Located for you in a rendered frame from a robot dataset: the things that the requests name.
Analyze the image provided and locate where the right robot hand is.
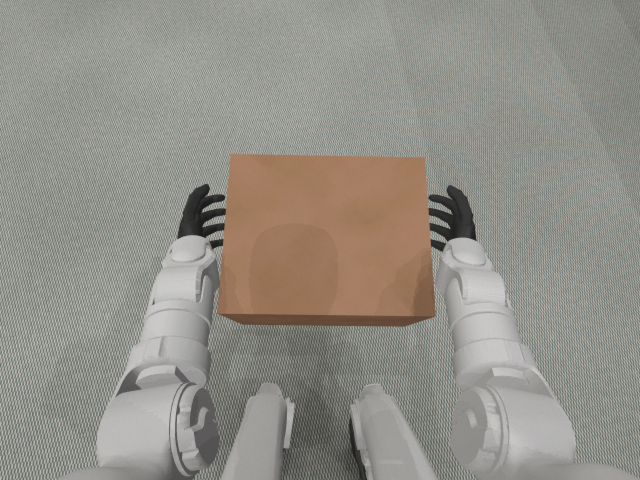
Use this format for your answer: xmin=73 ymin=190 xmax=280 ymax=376
xmin=428 ymin=185 xmax=476 ymax=252

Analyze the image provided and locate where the left robot hand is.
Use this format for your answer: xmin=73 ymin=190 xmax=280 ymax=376
xmin=177 ymin=184 xmax=226 ymax=249

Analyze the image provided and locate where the robot left upper arm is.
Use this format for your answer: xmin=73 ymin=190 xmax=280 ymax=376
xmin=57 ymin=381 xmax=220 ymax=480

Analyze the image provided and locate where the left robot thigh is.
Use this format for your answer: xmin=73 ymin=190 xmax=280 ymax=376
xmin=220 ymin=392 xmax=295 ymax=480

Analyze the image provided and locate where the carton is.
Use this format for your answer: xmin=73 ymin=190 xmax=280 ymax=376
xmin=217 ymin=154 xmax=436 ymax=327

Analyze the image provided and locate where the robot left forearm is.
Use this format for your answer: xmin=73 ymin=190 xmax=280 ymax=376
xmin=96 ymin=235 xmax=220 ymax=467

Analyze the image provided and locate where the robot right upper arm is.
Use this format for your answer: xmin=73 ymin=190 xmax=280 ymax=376
xmin=450 ymin=383 xmax=640 ymax=480

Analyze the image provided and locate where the robot right shin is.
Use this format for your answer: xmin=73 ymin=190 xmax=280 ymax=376
xmin=358 ymin=384 xmax=399 ymax=480

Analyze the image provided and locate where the robot right forearm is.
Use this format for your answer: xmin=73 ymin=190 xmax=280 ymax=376
xmin=435 ymin=238 xmax=576 ymax=458

